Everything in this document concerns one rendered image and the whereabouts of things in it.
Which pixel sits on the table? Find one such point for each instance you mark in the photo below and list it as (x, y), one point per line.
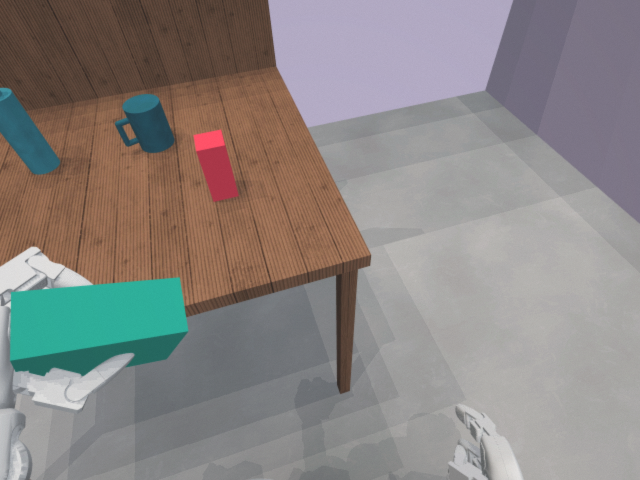
(113, 213)

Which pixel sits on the sponge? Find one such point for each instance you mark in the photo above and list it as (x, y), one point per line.
(78, 328)

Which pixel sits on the left robot forearm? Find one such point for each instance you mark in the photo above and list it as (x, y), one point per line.
(15, 457)

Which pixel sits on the right robot hand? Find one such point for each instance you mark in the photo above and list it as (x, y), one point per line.
(495, 460)

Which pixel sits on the left robot hand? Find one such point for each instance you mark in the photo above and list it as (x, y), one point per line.
(59, 389)

